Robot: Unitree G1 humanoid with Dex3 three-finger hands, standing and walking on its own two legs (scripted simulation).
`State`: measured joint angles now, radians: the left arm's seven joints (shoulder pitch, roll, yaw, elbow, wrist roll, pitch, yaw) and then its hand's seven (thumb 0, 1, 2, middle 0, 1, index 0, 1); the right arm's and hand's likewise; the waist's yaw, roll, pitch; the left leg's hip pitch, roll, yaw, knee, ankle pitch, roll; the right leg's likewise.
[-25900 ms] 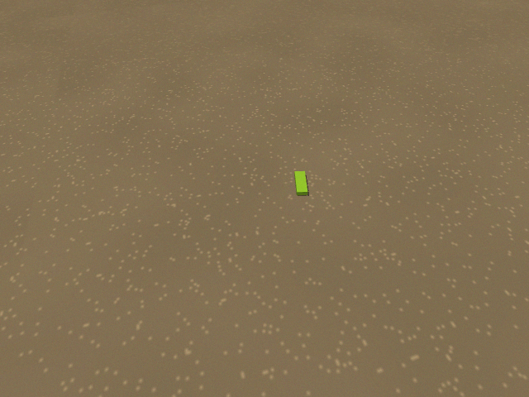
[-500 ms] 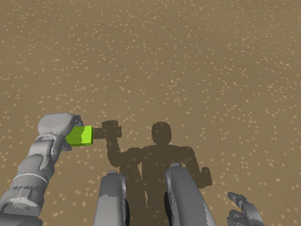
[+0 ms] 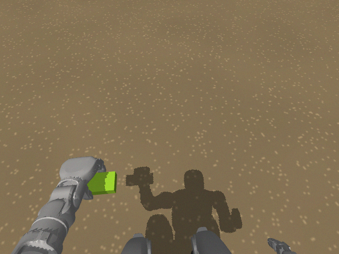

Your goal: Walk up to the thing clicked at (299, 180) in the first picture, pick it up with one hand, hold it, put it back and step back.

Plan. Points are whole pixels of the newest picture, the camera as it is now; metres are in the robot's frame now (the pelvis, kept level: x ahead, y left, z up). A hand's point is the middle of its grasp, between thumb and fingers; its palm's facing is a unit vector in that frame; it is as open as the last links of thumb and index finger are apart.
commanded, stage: lift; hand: left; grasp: from above
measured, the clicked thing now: (88, 184) +0.34 +0.23 -0.12
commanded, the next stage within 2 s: hold in 0.24 s
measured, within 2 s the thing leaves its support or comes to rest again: neither
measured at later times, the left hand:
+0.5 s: hand (78, 171) +0.34 +0.22 -0.02, palm faces -0.47 -0.02 -0.88, open 8.3 cm
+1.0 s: hand (75, 169) +0.33 +0.21 +0.01, palm faces -0.47 -0.02 -0.88, open 8.4 cm
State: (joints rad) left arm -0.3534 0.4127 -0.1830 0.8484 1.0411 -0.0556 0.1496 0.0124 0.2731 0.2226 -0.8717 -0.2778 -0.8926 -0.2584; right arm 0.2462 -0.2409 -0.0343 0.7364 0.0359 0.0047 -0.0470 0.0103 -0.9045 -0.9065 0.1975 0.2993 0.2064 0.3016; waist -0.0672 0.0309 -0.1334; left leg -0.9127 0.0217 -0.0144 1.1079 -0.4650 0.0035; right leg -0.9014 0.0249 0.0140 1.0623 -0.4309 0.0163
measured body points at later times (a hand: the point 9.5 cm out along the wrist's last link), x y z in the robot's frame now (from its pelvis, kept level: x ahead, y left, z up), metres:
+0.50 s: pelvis +0.03 +0.00 +0.05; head +0.08 +0.00 +0.50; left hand +0.36 +0.22 +0.03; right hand +0.13 -0.27 -0.07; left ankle +0.04 +0.11 -0.66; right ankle +0.05 -0.13 -0.66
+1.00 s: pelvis +0.03 +0.00 +0.06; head +0.05 -0.02 +0.51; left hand +0.35 +0.21 +0.06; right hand +0.15 -0.27 -0.05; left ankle +0.04 +0.11 -0.66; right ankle +0.05 -0.13 -0.66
